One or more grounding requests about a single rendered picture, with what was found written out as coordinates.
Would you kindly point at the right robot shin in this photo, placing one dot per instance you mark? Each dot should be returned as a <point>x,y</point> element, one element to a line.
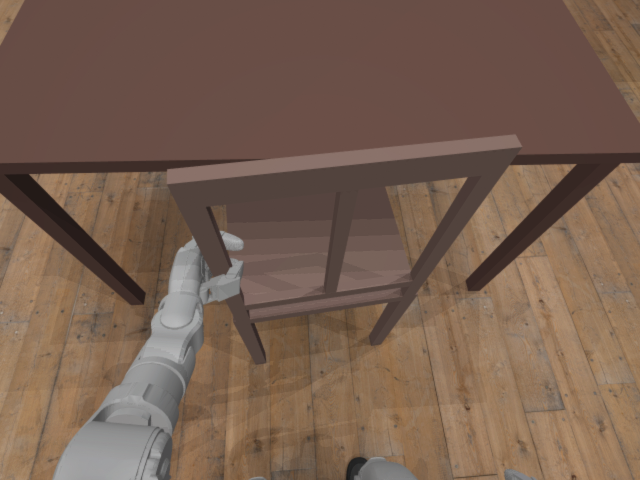
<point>375,459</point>

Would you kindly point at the robot left upper arm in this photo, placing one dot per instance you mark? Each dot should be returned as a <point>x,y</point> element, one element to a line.
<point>116,451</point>

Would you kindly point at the left robot hand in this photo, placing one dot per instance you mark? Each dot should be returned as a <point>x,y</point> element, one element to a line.
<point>190,270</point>

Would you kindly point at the robot left forearm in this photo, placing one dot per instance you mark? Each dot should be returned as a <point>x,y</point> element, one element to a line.
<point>155,383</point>

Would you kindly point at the table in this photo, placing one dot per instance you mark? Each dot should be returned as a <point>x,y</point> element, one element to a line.
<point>105,86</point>

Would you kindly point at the chair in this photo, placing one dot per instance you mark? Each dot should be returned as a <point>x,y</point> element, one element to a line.
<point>319,232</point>

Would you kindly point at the robot right foot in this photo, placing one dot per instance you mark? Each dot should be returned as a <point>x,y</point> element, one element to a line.
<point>354,467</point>

